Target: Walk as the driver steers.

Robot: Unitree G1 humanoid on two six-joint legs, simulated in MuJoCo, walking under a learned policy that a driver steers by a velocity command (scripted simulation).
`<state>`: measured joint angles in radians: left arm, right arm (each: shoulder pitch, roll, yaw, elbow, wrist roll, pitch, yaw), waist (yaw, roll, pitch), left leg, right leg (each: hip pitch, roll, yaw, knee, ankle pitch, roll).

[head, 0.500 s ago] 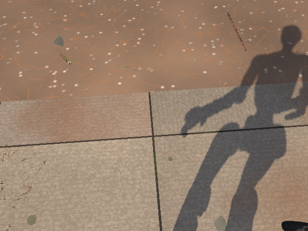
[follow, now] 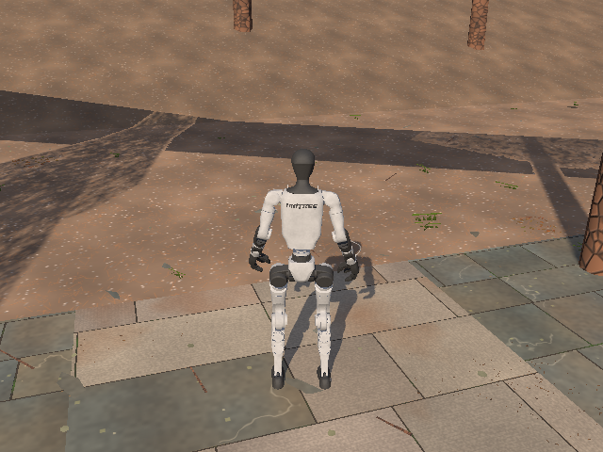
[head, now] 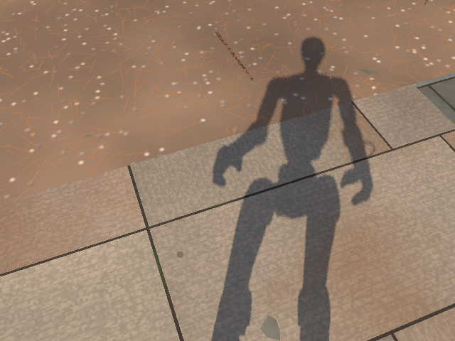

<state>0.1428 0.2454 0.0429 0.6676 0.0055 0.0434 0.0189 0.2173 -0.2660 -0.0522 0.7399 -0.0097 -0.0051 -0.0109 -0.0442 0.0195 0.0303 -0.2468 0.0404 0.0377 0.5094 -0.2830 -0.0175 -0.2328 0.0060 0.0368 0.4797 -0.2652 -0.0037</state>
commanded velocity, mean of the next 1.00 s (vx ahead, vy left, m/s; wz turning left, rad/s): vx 0.46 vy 0.00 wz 0.19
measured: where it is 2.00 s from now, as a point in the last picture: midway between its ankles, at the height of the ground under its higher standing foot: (129, 320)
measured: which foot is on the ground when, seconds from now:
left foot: down 0.00-0.12, up 0.14-0.46, down 0.48-0.92, up 0.94-1.00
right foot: down 0.00-0.48, up 0.50-0.90, down 0.92-1.00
